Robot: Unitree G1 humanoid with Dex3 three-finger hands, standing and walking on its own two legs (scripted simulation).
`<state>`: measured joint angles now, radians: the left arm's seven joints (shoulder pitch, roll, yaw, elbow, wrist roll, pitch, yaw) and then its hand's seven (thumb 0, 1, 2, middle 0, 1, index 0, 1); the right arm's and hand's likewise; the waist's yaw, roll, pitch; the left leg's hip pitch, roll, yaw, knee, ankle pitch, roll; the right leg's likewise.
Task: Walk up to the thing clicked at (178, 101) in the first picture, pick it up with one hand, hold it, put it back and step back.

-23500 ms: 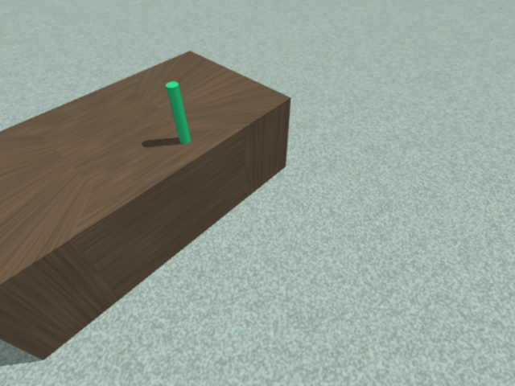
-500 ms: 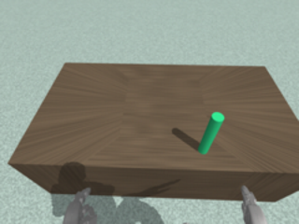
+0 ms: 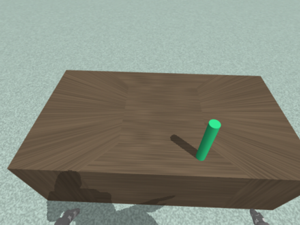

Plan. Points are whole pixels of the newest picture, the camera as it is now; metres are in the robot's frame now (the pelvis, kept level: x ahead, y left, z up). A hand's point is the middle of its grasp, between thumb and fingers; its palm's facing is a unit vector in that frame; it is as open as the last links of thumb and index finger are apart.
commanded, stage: home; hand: right
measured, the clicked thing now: (206, 142) +0.48 -0.20 -0.17
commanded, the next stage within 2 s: stand in 1.40 s
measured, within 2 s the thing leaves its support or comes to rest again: neither
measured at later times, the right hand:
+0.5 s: hand out of the picture +0.06 -0.25 -0.11, palm faces +0.01 +0.92 -0.38, open 17.3 cm
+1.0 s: hand out of the picture +0.04 -0.24 -0.12, palm faces +0.00 +0.93 -0.37, open 17.4 cm
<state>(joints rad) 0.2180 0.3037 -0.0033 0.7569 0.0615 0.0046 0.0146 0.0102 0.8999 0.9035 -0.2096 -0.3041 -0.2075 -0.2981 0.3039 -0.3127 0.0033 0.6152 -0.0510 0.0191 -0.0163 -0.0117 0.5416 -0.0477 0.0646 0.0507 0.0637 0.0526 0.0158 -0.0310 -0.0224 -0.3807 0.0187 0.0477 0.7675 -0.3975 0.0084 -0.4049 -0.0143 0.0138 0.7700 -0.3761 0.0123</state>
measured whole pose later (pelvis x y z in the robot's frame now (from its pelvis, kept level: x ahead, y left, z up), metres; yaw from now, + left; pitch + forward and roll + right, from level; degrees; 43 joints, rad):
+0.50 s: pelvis +0.00 +0.00 +0.03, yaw -1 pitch -5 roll +0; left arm 0.17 0.32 0.00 1.07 0.03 0.02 0.00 0.01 0.90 0.90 -0.21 -0.30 -0.21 -0.30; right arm 0.20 -0.31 0.01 1.04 -0.02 -0.01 -0.03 -0.01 0.51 -0.07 0.07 0.06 0.06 0.06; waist 0.00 -0.05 0.02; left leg -0.11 0.03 0.06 0.42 -0.23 0.00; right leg -0.13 0.01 0.03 0.40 -0.19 0.01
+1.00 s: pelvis -0.01 +0.01 +0.04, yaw -1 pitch -4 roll +0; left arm 0.17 0.33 -0.01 1.15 0.02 0.01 0.00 0.01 0.90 0.90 -0.21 -0.30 -0.20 -0.30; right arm 0.17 -0.32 0.01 1.13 -0.01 0.00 -0.02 -0.01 0.52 -0.06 0.06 0.05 0.06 0.05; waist 0.00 -0.04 0.03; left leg -0.11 0.01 0.07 0.37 -0.20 0.01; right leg -0.13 -0.01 0.03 0.35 -0.16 0.03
